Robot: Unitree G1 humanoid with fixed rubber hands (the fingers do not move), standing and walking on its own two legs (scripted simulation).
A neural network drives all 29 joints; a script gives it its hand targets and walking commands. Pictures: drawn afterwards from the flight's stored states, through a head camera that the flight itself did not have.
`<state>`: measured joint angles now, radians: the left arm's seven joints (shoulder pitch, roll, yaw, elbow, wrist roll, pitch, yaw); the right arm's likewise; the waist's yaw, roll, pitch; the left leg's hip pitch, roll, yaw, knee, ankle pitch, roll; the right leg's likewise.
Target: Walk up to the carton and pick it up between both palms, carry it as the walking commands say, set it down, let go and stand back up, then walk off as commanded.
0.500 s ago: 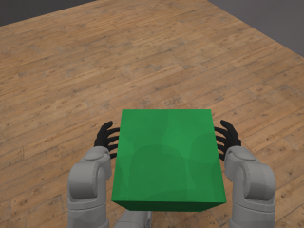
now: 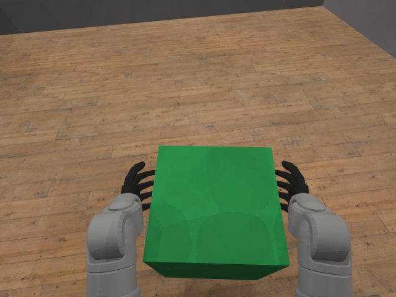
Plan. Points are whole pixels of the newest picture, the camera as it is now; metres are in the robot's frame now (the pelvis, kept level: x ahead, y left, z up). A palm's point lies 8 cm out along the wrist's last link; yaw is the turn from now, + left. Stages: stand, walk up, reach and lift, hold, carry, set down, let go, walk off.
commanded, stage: carry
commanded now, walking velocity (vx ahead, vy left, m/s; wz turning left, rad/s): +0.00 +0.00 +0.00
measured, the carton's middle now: (212, 219) +0.27 +0.02 +0.00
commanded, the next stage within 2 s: hold in 1.80 s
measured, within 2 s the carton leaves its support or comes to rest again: neither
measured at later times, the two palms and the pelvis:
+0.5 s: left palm (96, 259) +0.15 +0.19 +0.09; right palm (290, 255) +0.18 -0.10 +0.10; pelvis -0.10 +0.03 +0.01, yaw +2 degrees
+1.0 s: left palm (108, 263) +0.15 +0.17 +0.10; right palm (310, 273) +0.15 -0.13 +0.09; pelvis -0.11 +0.02 +0.00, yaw +2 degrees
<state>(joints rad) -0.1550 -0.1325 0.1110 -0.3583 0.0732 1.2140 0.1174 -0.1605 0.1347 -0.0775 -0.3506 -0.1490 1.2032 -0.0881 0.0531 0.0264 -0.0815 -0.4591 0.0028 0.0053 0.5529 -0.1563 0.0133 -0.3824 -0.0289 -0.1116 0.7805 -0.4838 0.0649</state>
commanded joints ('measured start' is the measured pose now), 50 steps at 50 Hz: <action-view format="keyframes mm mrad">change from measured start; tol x8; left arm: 1 -456 -912 -723 0 -428 18 -319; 13 -425 -913 -637 32 -326 12 -295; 22 -540 -941 -719 -30 -404 10 -311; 50 -493 -931 -683 -6 -374 19 -295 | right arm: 1 -352 887 659 -20 394 20 252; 10 -562 925 753 -38 526 37 283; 26 -446 931 643 18 426 22 263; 50 -491 923 686 -10 469 36 265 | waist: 1 -58 127 -248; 4 -48 -248 -161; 7 -45 -134 -117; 15 -54 -160 -268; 19 -53 21 -277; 50 -67 -53 -233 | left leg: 1 142 211 -245 -229 -201 57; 4 -50 32 -42 78 -220 -58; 7 18 11 -43 366 -227 -52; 12 25 12 16 83 -232 -68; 14 168 29 49 -145 -76 -67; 16 289 100 -8 -202 4 -49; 17 303 133 -36 -95 241 -26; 22 176 127 -73 -169 -102 -2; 28 91 133 -105 -219 -250 9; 50 135 93 -60 -102 -82 -15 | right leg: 1 159 4 -29 -356 93 -30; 3 262 -233 233 -450 65 -95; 4 128 -362 354 -531 52 -164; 7 -29 -327 202 -534 128 -190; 15 200 -218 121 -335 632 -126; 23 92 -124 71 -329 215 -57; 50 71 -160 90 -407 142 -70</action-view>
